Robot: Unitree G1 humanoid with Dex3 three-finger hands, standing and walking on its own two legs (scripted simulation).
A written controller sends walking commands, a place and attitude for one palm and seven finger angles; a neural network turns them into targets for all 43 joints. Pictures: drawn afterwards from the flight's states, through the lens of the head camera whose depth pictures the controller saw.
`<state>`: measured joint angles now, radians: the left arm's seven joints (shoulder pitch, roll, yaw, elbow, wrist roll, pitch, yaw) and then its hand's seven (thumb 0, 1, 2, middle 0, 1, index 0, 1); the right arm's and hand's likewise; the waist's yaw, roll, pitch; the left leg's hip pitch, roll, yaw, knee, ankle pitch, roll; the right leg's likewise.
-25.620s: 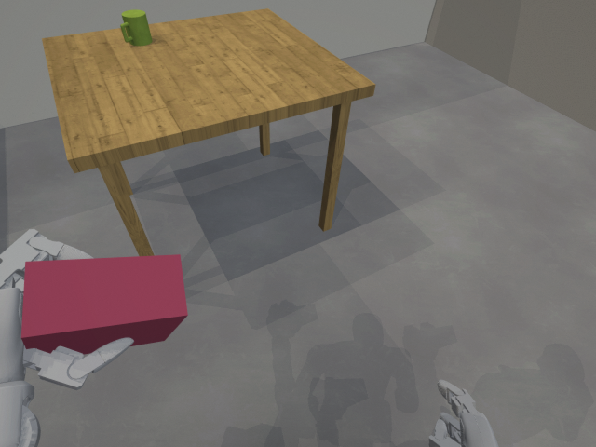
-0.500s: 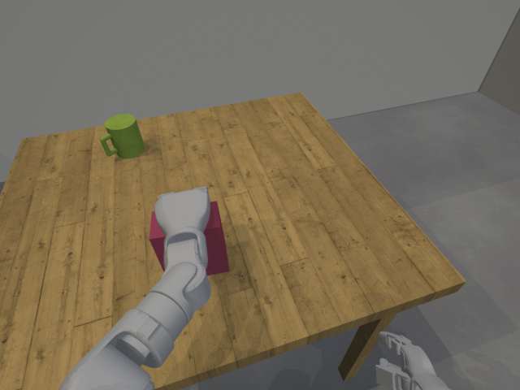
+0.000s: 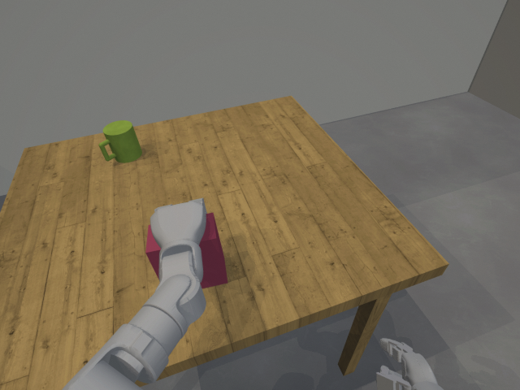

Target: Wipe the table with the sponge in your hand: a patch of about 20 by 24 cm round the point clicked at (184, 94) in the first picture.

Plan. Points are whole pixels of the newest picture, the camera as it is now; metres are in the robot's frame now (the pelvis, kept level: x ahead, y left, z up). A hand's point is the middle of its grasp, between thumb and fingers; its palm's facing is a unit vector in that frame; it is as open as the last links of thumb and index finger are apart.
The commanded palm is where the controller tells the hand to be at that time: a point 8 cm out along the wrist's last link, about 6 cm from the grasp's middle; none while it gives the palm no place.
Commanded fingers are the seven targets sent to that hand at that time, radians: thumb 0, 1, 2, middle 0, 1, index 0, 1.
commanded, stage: wipe back along the third lane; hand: left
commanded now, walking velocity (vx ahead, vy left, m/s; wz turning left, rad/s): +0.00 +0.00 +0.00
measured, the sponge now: (192, 262) +0.35 +0.17 -0.01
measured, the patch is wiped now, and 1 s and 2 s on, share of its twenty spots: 1.00 1.00 1.00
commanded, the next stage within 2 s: slide back across to the middle lane in 1.16 s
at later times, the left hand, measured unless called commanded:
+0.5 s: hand (192, 256) +0.32 +0.15 +0.04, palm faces +0.01 -0.06 -1.00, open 10.5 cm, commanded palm +0.28 +0.13 +0.07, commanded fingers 0.00 0.10 1.30 -1.20 -1.60 -1.20 -1.60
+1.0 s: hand (192, 257) +0.32 +0.15 +0.04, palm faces +0.02 -0.06 -1.00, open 10.5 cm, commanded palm +0.27 +0.13 +0.07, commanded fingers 0.00 0.10 1.30 -1.20 -1.60 -1.20 -1.60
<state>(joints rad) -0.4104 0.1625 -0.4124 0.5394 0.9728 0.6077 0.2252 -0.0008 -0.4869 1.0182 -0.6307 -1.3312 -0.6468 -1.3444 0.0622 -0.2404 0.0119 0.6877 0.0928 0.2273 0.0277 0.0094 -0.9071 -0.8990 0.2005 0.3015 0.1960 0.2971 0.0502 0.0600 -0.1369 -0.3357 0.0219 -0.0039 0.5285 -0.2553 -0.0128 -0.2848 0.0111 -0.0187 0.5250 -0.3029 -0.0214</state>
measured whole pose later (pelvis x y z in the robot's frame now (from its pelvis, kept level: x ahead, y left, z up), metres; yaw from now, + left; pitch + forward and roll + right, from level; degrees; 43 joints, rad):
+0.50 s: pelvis +0.01 -0.01 +0.00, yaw +0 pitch +2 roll +0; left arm -0.26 0.16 -0.48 0.35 1.01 0.64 0.21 0.00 -0.49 1.02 -0.63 -1.34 -0.65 -1.35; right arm 0.01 -0.25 0.00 0.67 0.09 0.23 0.07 0.01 -0.91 -0.90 0.20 0.30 0.21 0.31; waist 0.08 0.06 -0.13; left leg -0.30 0.02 -0.01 0.54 -0.28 -0.02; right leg -0.25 0.01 -0.02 0.55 -0.33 -0.03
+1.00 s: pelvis +0.00 -0.01 +0.00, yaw +0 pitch +3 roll +0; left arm -0.30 0.15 -0.46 0.40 1.00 0.63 0.22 -0.01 -0.49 1.02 -0.63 -1.34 -0.65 -1.34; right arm 0.03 -0.24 0.01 0.68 0.09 0.23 0.06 0.01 -0.91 -0.90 0.20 0.30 0.20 0.30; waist 0.07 0.06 -0.14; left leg -0.34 0.02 -0.01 0.57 -0.28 -0.02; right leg -0.29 0.01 -0.02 0.58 -0.33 -0.03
